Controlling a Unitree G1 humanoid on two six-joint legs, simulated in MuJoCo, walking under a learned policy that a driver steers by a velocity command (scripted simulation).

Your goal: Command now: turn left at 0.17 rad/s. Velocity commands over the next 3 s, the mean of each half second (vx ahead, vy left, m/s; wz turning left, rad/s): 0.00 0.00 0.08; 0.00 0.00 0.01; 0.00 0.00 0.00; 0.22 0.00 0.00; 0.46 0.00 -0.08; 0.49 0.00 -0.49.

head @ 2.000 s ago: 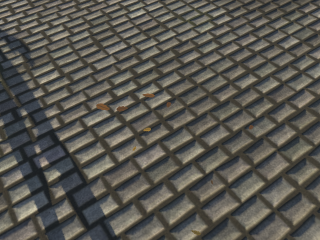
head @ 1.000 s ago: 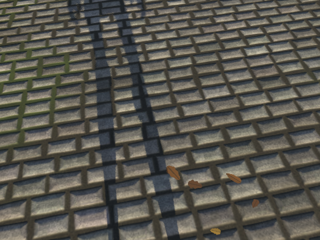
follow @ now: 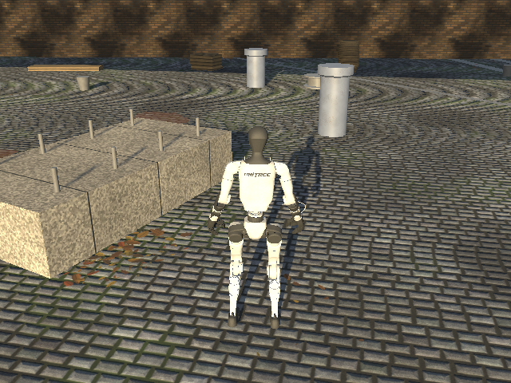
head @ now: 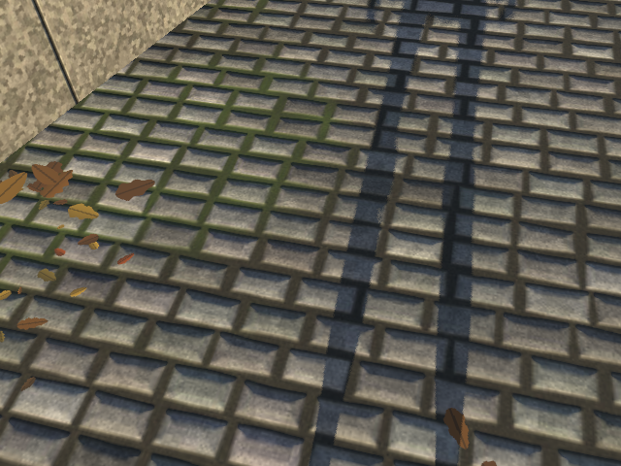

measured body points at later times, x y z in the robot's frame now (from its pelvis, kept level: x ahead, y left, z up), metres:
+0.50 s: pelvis +0.00 +0.04 +0.00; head +0.01 +0.04 +0.45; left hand +0.07 +0.31 -0.13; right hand +0.13 -0.21 -0.12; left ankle -0.02 +0.14 -0.74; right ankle +0.01 -0.13 -0.74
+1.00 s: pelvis +0.01 +0.03 +0.00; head +0.01 +0.03 +0.45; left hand +0.03 +0.29 -0.15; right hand +0.07 -0.23 -0.15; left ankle -0.02 +0.14 -0.74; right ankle +0.01 -0.13 -0.74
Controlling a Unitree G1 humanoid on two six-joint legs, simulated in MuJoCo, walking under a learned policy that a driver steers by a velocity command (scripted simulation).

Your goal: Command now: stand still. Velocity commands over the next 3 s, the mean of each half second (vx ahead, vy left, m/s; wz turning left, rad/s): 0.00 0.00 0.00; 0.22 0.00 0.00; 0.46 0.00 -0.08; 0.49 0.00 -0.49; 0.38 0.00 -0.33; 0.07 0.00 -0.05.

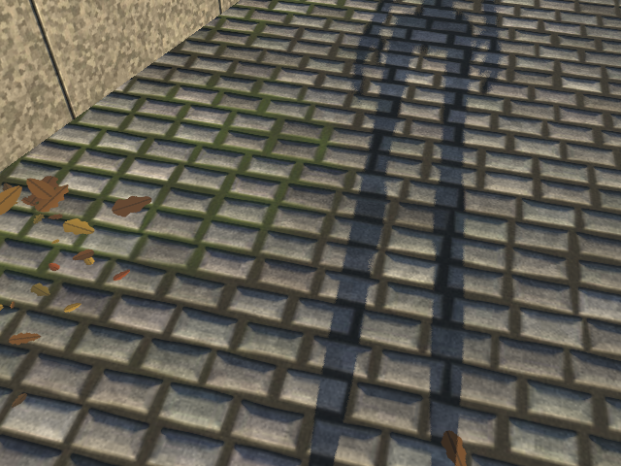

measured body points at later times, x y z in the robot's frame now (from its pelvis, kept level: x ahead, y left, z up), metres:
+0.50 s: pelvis +0.00 -0.01 +0.00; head +0.01 +0.00 +0.45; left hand +0.00 +0.24 -0.16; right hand +0.02 -0.25 -0.15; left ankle -0.02 +0.11 -0.74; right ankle +0.00 -0.15 -0.74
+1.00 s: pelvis +0.09 -0.05 +0.01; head +0.10 -0.06 +0.46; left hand +0.01 +0.19 -0.13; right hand +0.18 -0.31 -0.14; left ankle +0.09 +0.10 -0.66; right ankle +0.01 -0.13 -0.74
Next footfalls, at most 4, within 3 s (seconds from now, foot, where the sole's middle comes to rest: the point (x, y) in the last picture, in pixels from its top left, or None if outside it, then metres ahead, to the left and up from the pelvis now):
1.28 left None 0.43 0.09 -0.78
1.82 right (403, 379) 0.72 -0.18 -0.78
2.30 left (363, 264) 1.07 -0.10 -0.78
2.68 right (448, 302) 0.94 -0.31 -0.78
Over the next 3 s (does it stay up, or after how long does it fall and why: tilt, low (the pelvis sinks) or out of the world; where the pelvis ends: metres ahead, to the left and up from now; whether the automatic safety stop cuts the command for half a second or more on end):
stays up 0.98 -0.18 0.00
